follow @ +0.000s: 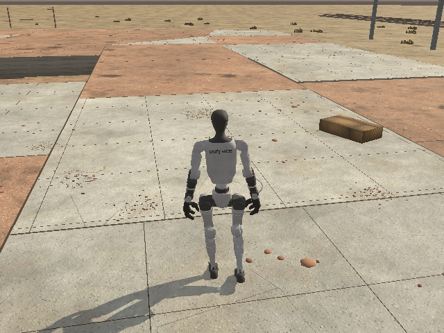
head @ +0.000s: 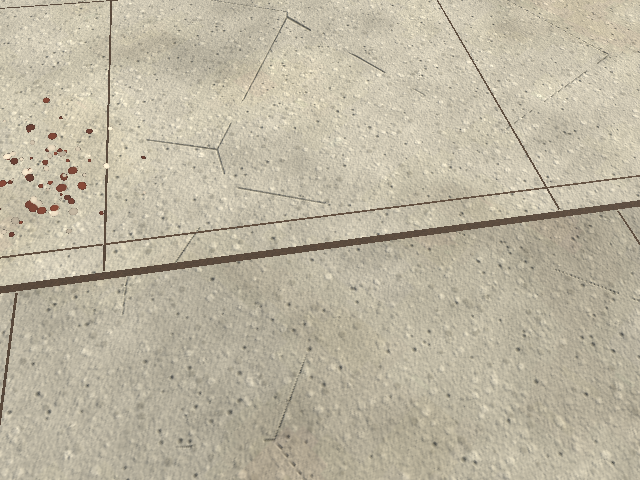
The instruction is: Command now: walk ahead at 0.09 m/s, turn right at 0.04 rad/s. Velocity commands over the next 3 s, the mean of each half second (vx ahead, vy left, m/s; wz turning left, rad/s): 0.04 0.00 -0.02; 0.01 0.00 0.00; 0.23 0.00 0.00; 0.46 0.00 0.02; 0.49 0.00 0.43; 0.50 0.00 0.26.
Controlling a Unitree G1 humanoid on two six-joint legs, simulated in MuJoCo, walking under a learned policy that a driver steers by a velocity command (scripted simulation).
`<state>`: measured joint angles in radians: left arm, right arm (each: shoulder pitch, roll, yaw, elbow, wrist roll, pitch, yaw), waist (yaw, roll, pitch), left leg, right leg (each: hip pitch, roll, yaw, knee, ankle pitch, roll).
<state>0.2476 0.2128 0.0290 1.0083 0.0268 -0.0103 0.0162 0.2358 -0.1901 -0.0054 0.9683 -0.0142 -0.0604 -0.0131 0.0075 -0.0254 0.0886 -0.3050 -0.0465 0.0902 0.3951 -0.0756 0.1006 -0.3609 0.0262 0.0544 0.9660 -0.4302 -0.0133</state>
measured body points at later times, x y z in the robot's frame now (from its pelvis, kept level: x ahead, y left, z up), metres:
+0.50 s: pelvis +0.03 -0.02 +0.00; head +0.03 -0.02 +0.45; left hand +0.01 +0.19 -0.16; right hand +0.02 -0.25 -0.15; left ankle +0.09 +0.06 -0.74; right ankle +0.02 -0.13 -0.74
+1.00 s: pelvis +0.05 -0.03 +0.01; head +0.05 -0.03 +0.46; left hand +0.01 +0.17 -0.16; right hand +0.03 -0.24 -0.16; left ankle +0.09 +0.06 -0.74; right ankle +0.02 -0.13 -0.74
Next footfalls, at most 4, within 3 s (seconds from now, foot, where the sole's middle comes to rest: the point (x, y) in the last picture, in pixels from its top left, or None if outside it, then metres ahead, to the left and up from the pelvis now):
0.18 right None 0.06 -0.13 -0.77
1.88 right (348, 440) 0.54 -0.05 -0.77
2.44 left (268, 327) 0.80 0.13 -0.77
2.98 right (278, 209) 1.17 0.13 -0.77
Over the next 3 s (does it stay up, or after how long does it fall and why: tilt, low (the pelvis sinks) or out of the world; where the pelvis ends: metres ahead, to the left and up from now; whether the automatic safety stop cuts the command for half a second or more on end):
stays up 0.99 0.13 -0.02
